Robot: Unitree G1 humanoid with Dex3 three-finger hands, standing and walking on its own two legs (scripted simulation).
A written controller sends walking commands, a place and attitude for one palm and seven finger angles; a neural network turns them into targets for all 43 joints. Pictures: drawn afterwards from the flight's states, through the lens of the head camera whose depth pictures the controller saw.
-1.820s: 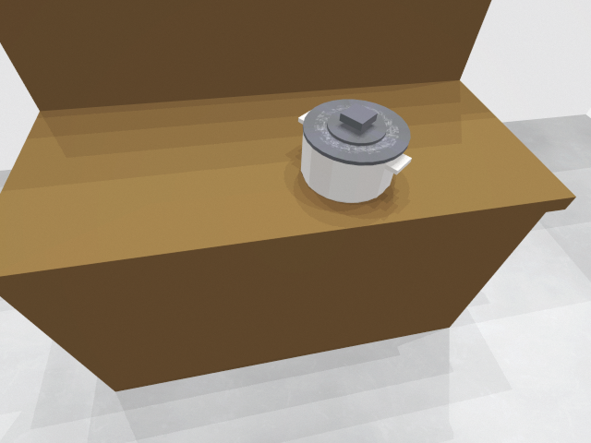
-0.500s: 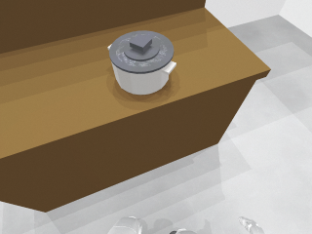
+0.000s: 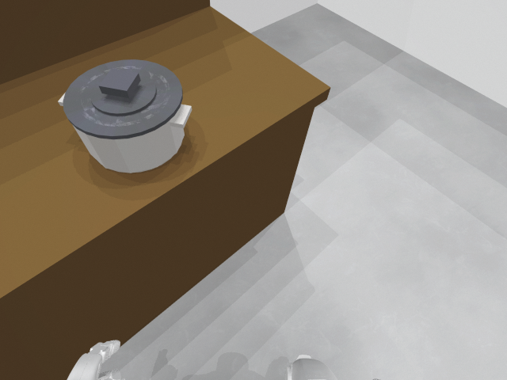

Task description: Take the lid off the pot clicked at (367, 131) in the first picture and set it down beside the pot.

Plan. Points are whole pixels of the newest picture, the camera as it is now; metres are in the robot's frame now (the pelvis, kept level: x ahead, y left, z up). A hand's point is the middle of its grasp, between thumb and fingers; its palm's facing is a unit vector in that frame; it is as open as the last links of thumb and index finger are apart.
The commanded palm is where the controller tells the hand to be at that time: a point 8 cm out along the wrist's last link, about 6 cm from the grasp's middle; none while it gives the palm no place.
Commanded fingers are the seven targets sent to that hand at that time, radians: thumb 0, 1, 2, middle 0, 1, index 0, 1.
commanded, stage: walk to a spot facing it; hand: left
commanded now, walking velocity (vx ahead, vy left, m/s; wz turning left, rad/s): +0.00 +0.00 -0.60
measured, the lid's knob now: (120, 83) +0.56 +0.29 +0.09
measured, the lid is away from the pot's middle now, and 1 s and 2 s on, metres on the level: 0.01 0.01 0.01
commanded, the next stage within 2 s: none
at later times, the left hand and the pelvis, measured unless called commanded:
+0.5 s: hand (175, 334) +0.20 +0.16 -0.18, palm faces -0.31 -0.94 -0.17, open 7.4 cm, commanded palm none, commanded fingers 0.00 0.90 0.90 -0.20 -0.30 -0.20 -0.30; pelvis +0.04 -0.01 -0.01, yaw -19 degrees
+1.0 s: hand (208, 338) +0.19 +0.09 -0.16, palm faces -0.56 -0.79 -0.26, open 7.4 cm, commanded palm none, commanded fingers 0.00 0.90 0.90 -0.20 -0.30 -0.20 -0.30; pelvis +0.03 -0.05 +0.00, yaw -37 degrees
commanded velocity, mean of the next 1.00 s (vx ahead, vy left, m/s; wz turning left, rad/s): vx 0.00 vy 0.00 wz -0.60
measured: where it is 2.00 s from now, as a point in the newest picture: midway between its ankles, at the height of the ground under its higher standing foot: outside the picture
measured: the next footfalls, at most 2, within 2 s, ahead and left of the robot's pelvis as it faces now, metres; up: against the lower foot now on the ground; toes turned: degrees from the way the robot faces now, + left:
right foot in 0.08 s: +0.04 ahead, -0.15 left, +0.00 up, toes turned -5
left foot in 0.40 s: +0.15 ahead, +0.08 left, +0.00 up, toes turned -14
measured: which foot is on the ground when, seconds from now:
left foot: down 0.00-0.08, up 0.10-0.38, down 0.40-0.78, up 0.80-1.00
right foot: up 0.00-0.06, down 0.08-0.40, up 0.42-0.76, down 0.78-1.00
